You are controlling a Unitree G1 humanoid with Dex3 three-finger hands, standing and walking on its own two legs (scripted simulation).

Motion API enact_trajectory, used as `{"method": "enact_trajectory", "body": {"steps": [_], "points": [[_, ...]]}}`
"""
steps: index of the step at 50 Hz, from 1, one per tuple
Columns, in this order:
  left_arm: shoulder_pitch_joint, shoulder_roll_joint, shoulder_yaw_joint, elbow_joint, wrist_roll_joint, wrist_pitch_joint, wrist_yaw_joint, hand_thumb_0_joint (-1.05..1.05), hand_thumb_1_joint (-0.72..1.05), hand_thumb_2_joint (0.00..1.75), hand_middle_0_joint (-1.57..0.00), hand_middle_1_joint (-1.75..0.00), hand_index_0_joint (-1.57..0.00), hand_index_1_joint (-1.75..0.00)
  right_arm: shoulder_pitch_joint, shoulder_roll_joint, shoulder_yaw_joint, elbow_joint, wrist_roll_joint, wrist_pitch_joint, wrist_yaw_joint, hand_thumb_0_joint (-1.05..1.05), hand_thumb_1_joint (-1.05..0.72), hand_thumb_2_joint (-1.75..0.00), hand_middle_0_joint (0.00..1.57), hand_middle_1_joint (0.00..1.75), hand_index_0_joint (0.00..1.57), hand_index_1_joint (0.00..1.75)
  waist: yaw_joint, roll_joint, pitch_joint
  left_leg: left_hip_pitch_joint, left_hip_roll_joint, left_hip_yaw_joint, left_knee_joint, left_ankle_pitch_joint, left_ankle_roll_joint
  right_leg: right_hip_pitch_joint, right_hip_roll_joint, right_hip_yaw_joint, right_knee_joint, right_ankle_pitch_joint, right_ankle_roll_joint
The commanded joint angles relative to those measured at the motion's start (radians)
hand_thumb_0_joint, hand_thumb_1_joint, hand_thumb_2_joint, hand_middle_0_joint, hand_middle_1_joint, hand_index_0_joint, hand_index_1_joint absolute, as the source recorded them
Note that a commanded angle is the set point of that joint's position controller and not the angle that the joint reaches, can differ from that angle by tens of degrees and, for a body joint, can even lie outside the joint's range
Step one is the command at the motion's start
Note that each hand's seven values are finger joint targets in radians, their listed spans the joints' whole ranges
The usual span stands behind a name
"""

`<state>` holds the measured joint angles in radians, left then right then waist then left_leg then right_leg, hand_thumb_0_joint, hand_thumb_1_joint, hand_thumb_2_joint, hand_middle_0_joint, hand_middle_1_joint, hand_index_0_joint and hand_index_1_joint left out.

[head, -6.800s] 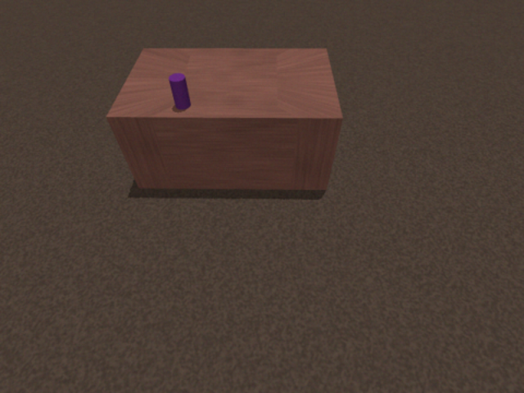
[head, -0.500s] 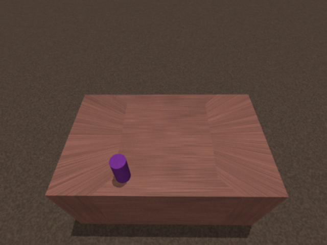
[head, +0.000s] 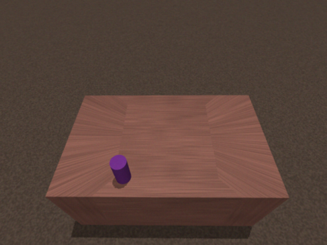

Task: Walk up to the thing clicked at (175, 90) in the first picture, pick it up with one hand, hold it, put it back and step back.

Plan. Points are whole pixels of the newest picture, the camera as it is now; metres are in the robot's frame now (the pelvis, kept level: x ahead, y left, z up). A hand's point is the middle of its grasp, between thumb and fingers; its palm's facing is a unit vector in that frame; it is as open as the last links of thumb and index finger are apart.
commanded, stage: go down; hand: left
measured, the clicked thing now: (121, 170) +0.44 +0.19 -0.27
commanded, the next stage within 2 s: none
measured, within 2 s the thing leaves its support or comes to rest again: neither
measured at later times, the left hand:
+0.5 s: hand out of the picture +0.14 +0.26 -0.15, palm faces +0.04 -0.95 -0.32, open 14.7 cm
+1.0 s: hand out of the picture +0.16 +0.27 -0.14, palm faces +0.07 -0.95 -0.32, open 17.5 cm
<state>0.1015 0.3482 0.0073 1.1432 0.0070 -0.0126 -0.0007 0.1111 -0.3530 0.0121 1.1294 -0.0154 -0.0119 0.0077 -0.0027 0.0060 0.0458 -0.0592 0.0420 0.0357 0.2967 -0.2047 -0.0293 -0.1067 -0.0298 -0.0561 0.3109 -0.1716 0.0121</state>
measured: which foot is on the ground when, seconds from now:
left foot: down 0.00-1.00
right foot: down 0.00-1.00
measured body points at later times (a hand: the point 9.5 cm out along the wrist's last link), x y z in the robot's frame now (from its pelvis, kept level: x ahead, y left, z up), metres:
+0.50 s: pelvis -0.01 +0.01 -0.02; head +0.03 +0.01 +0.43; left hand +0.14 +0.31 -0.13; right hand +0.14 -0.28 -0.12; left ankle -0.03 +0.13 -0.75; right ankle +0.00 -0.12 -0.75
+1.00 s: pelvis +0.00 +0.02 -0.03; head +0.04 +0.02 +0.42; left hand +0.15 +0.32 -0.12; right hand +0.16 -0.26 -0.11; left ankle -0.03 +0.13 -0.75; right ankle +0.00 -0.12 -0.75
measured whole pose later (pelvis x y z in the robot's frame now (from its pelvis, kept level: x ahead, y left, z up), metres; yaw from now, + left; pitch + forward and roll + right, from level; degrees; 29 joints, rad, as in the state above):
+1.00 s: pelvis +0.00 +0.02 -0.03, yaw +1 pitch +8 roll -1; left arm 0.22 0.33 0.14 0.44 0.00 0.37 -0.04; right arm 0.25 -0.25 -0.11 0.59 0.02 -0.12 -0.04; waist -0.02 0.02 -0.06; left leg -0.45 0.03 0.01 0.73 -0.41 0.00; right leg -0.46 -0.05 -0.06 0.68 -0.34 0.03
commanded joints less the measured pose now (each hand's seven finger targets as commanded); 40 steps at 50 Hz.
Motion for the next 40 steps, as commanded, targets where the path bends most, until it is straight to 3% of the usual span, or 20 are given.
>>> {"method": "enact_trajectory", "body": {"steps": [1,4,5,6,7,8,9,11,13,15,16,18,19,22,23,25,27,30,36,40], "points": [[-0.036,0.215,0.035,-0.056,0.001,-0.016,0.009,0.00,0.90,0.90,-0.20,-0.30,-0.20,-0.30,-0.034,-0.213,-0.042,-0.056,0.004,-0.017,-0.017,0.00,-0.90,-0.90,0.20,0.30,0.20,0.30,0.004,0.010,-0.075,-0.028,0.106,-0.079,-0.045,0.177,0.040,0.037,-0.125,0.101,-0.039,0.190,-0.030],[-0.026,0.219,0.035,-0.055,0.003,-0.019,0.010,0.00,0.82,0.82,-0.15,-0.22,-0.18,-0.22,-0.038,-0.214,-0.046,-0.059,0.005,-0.017,-0.016,0.00,-0.82,-0.82,0.12,0.22,0.12,0.22,0.007,-0.011,-0.082,-0.010,0.111,-0.085,-0.044,0.195,0.040,0.031,-0.120,0.093,-0.037,0.187,-0.028],[-0.377,0.004,0.003,-0.406,-0.081,-0.091,0.017,0.00,0.74,0.74,-0.07,-0.14,-0.10,-0.14,-0.388,-0.009,-0.013,-0.410,0.109,-0.129,-0.033,0.00,-0.74,-0.74,0.04,0.14,0.05,0.14,-0.036,0.009,-0.046,-0.166,-0.047,0.015,0.066,0.108,0.032,-0.104,0.006,0.009,0.034,0.099,-0.015],[-0.388,0.111,0.036,-0.442,-0.079,-0.084,0.032,0.00,0.66,0.66,-0.01,-0.06,-0.02,-0.06,-0.311,-0.069,-0.022,-0.431,0.099,-0.151,-0.045,0.00,-0.66,-0.66,0.04,0.06,0.05,0.06,-0.030,0.005,-0.092,-0.138,-0.047,0.014,0.068,0.061,0.035,-0.067,-0.001,0.019,0.028,0.057,-0.012],[-0.244,0.174,0.042,-0.324,-0.072,-0.042,0.043,0.00,0.58,0.58,-0.01,0.00,0.00,-0.02,-0.213,-0.157,-0.067,-0.332,0.101,-0.138,-0.061,0.00,-0.58,-0.58,0.04,0.05,0.05,0.05,-0.020,0.003,-0.053,-0.171,-0.039,0.010,0.068,0.033,0.026,-0.090,0.005,0.014,0.041,0.028,-0.019],[-0.144,0.244,0.098,-0.205,-0.059,0.006,0.046,0.00,0.50,0.50,-0.03,0.00,-0.01,-0.02,-0.149,-0.220,-0.127,-0.253,0.099,-0.118,-0.073,0.00,-0.50,-0.50,0.04,0.05,0.05,0.05,-0.017,0.005,-0.064,-0.222,-0.042,0.008,0.118,0.049,0.024,-0.121,0.011,0.011,0.079,0.042,-0.020],[-0.175,0.254,0.112,-0.209,-0.049,0.029,0.042,0.00,0.42,0.42,-0.04,0.00,-0.03,-0.02,-0.172,-0.226,-0.148,-0.265,0.096,-0.117,-0.074,0.00,-0.42,-0.42,0.04,0.05,0.05,0.05,-0.009,-0.009,-0.102,-0.246,-0.039,0.000,0.156,0.071,0.026,-0.138,0.018,0.009,0.123,0.068,-0.023],[-0.223,0.209,0.117,-0.263,-0.030,0.040,0.036,0.00,0.28,0.26,-0.04,0.00,-0.03,-0.02,-0.201,-0.168,-0.149,-0.318,0.074,-0.136,-0.069,0.00,-0.26,-0.26,0.05,0.05,0.05,0.05,-0.003,0.009,-0.286,-0.234,-0.039,-0.011,0.210,0.127,0.029,-0.101,0.017,0.016,0.188,0.137,-0.021],[0.003,0.213,0.168,-0.244,-0.005,0.099,0.019,0.00,0.18,0.16,-0.05,0.00,-0.05,-0.01,0.071,-0.171,-0.213,-0.306,0.056,-0.119,-0.058,0.00,-0.10,-0.19,0.05,0.05,0.05,0.05,-0.015,0.018,-0.319,-0.233,-0.048,-0.006,0.228,0.178,0.030,-0.106,0.024,0.009,0.205,0.179,-0.023],[-0.020,0.202,0.157,-0.359,-0.004,0.153,0.006,0.00,0.08,0.11,-0.06,-0.01,-0.07,0.00,0.054,-0.161,-0.208,-0.391,0.065,-0.112,-0.052,0.00,0.06,-0.16,0.05,0.05,0.05,0.05,-0.019,-0.007,-0.350,-0.201,-0.057,-0.001,0.204,0.214,0.032,-0.080,0.024,0.005,0.179,0.216,-0.017],[-0.028,0.218,0.163,-0.412,0.000,0.182,0.002,0.00,0.03,0.10,-0.06,0.00,-0.06,0.00,0.037,-0.151,-0.199,-0.448,0.069,-0.104,-0.048,0.00,0.14,-0.14,0.05,0.05,0.05,0.05,-0.010,-0.009,-0.330,-0.209,-0.061,0.002,0.198,0.214,0.033,-0.090,0.021,0.004,0.167,0.211,-0.016],[0.016,0.168,0.141,-0.431,0.000,0.241,-0.019,0.00,-0.10,0.08,-0.07,-0.01,-0.07,-0.01,0.060,-0.095,-0.173,-0.447,0.075,-0.080,-0.033,0.00,0.23,-0.12,0.05,0.05,0.05,0.05,-0.005,0.014,-0.247,-0.249,-0.065,0.009,0.195,0.156,0.034,-0.152,0.022,0.001,0.163,0.141,-0.021],[-0.047,0.151,0.126,-0.472,-0.003,0.255,-0.025,0.00,-0.16,0.07,-0.08,-0.02,-0.07,-0.02,0.029,-0.076,-0.155,-0.478,0.075,-0.078,-0.029,0.00,0.26,-0.11,0.05,0.05,0.05,0.05,-0.015,-0.010,-0.218,-0.275,-0.061,0.005,0.203,0.115,0.036,-0.183,0.023,-0.001,0.166,0.101,-0.019],[-0.109,0.178,0.143,-0.551,0.003,0.270,-0.023,0.00,-0.35,0.05,-0.08,-0.03,-0.08,-0.04,-0.031,-0.101,-0.172,-0.541,0.067,-0.089,-0.028,0.00,0.36,-0.09,0.05,0.05,0.05,0.05,-0.007,-0.009,-0.207,-0.328,-0.053,-0.002,0.230,0.015,0.037,-0.227,0.023,-0.002,0.193,-0.001,-0.021],[-0.059,0.177,0.154,-0.545,0.006,0.276,-0.023,0.00,-0.43,0.05,-0.09,-0.04,-0.08,-0.05,0.008,-0.106,-0.184,-0.522,0.063,-0.088,-0.029,0.00,0.39,-0.08,0.05,0.05,0.05,0.05,-0.005,0.003,-0.216,-0.328,-0.049,-0.007,0.230,0.009,0.036,-0.226,0.024,-0.002,0.204,-0.009,-0.023],[-0.094,0.190,0.165,-0.674,0.006,0.271,-0.018,0.00,-0.51,0.03,-0.09,-0.04,-0.08,-0.04,-0.029,-0.136,-0.200,-0.617,0.060,-0.106,-0.038,0.00,0.44,-0.06,0.05,0.05,0.05,0.05,-0.009,0.023,-0.294,-0.294,-0.043,-0.015,0.236,0.052,0.031,-0.203,0.024,-0.001,0.222,0.030,-0.022],[-0.040,0.180,0.165,-0.626,0.011,0.280,-0.012,0.00,-0.60,0.02,-0.09,-0.05,-0.08,-0.05,0.013,-0.115,-0.190,-0.548,0.053,-0.114,-0.050,0.00,0.49,-0.05,0.05,0.05,0.05,0.05,-0.011,0.027,-0.234,-0.318,-0.045,-0.015,0.254,0.046,0.032,-0.231,0.020,0.000,0.228,0.021,-0.021],[-0.056,0.176,0.174,-0.712,0.008,0.276,-0.001,0.00,-0.60,0.02,-0.09,-0.04,-0.07,-0.05,-0.022,-0.101,-0.184,-0.600,0.046,-0.139,-0.062,0.00,0.49,-0.05,0.05,0.05,0.05,0.05,-0.006,0.049,-0.310,-0.296,-0.037,-0.027,0.280,0.115,0.024,-0.207,0.021,-0.002,0.262,0.073,-0.021],[0.039,0.178,0.185,-0.742,0.005,0.312,-0.005,0.00,-0.59,0.01,-0.09,-0.04,-0.08,-0.05,0.039,-0.090,-0.181,-0.602,0.044,-0.151,-0.073,0.00,0.51,-0.05,0.05,0.05,0.05,0.05,-0.005,0.048,-0.265,-0.316,-0.037,-0.032,0.285,0.114,0.020,-0.225,0.023,-0.010,0.270,0.064,-0.022],[0.040,0.164,0.178,-0.792,-0.001,0.337,-0.022,0.00,-0.61,0.00,-0.10,-0.05,-0.09,-0.05,0.086,-0.089,-0.193,-0.609,0.047,-0.152,-0.070,0.00,0.52,-0.04,0.05,0.05,0.05,0.05,-0.024,0.043,-0.249,-0.316,-0.032,-0.036,0.295,0.143,0.017,-0.241,0.027,-0.016,0.282,0.083,-0.024]]}}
